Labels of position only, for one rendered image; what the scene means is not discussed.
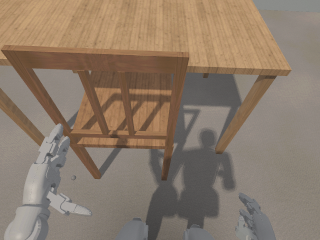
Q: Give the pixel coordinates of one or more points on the robot left shin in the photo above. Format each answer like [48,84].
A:
[137,219]

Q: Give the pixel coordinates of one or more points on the robot right hand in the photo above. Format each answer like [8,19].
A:
[258,225]

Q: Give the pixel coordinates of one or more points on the left robot thigh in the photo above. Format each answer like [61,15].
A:
[133,230]

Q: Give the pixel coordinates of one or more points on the left robot forearm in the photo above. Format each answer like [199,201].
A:
[30,223]

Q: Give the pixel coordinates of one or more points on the chair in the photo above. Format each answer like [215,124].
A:
[129,101]

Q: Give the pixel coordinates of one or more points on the robot left hand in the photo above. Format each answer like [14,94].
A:
[45,171]

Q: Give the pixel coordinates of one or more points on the table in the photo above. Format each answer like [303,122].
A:
[221,37]

